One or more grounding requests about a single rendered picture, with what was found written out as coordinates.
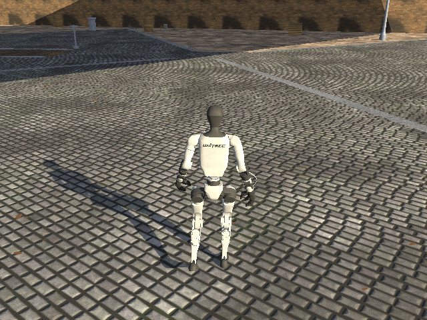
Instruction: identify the right robot upper arm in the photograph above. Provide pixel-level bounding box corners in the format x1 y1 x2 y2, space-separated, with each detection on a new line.
228 135 246 173

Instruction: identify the left robot upper arm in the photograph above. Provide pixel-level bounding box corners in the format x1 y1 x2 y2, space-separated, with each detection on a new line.
181 134 201 170

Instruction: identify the robot left hand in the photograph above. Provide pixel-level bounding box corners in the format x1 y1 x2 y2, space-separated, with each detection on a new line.
175 179 191 191

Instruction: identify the robot right hand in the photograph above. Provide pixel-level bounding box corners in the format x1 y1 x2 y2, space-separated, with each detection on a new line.
240 190 256 207

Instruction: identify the right robot thigh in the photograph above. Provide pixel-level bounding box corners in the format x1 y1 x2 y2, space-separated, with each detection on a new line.
220 185 236 229

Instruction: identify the right robot forearm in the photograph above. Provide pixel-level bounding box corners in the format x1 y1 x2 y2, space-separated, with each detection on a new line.
240 162 254 192

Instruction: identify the robot left foot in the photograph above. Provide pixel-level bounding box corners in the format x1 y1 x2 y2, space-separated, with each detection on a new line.
188 261 199 271

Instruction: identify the left robot forearm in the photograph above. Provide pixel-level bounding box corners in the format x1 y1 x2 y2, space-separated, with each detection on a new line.
176 160 188 182

